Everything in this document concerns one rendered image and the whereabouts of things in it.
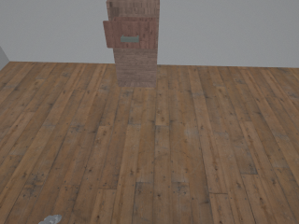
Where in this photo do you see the handle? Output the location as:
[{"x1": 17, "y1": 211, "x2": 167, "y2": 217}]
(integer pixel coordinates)
[{"x1": 121, "y1": 35, "x2": 139, "y2": 43}]

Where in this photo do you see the left robot hand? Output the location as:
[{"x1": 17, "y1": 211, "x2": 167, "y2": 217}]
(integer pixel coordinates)
[{"x1": 38, "y1": 215, "x2": 62, "y2": 224}]

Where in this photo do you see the cabinet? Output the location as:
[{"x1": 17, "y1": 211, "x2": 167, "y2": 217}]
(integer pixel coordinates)
[{"x1": 106, "y1": 0, "x2": 160, "y2": 88}]

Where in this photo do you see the drawer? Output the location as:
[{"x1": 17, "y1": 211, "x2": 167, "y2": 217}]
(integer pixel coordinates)
[{"x1": 103, "y1": 16, "x2": 157, "y2": 49}]

